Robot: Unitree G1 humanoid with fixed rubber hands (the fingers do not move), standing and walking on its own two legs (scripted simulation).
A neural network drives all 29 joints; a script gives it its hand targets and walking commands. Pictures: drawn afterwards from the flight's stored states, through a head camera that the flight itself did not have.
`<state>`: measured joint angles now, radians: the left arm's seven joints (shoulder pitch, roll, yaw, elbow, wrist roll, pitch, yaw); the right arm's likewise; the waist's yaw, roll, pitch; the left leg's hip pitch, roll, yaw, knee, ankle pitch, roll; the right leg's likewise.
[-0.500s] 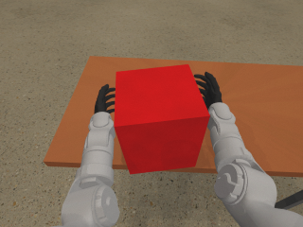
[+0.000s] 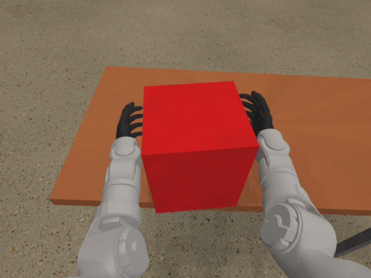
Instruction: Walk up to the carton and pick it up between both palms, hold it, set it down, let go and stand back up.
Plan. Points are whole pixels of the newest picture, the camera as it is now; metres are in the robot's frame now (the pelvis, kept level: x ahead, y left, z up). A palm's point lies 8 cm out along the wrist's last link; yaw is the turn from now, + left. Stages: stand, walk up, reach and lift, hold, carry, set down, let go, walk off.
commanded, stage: set down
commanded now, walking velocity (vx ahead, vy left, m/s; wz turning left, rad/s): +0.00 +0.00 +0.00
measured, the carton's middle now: (193, 150) +0.41 +0.00 +0.03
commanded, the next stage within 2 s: none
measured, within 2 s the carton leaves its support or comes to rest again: rests again in 0.08 s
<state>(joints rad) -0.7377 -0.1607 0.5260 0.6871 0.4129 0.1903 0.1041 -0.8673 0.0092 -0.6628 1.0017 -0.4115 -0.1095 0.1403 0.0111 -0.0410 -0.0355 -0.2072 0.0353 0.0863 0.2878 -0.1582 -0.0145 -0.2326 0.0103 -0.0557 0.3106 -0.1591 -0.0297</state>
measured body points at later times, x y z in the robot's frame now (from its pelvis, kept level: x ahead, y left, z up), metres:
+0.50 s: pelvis +0.00 +0.00 +0.00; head +0.04 +0.01 +0.45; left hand +0.41 +0.16 +0.08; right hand +0.44 -0.14 +0.11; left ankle -0.01 +0.12 -0.75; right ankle +0.00 -0.10 -0.75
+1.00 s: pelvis +0.00 +0.00 +0.00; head +0.04 +0.01 +0.45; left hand +0.41 +0.16 +0.08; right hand +0.44 -0.15 +0.10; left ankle -0.01 +0.12 -0.75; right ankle +0.00 -0.10 -0.75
